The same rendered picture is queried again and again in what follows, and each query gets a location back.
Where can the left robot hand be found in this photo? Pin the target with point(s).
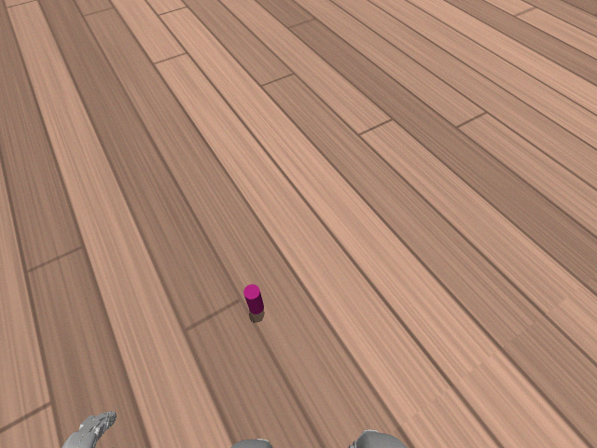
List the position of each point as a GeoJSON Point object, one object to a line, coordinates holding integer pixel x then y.
{"type": "Point", "coordinates": [90, 431]}

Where can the can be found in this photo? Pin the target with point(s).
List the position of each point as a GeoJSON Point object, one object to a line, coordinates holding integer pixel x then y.
{"type": "Point", "coordinates": [253, 299]}

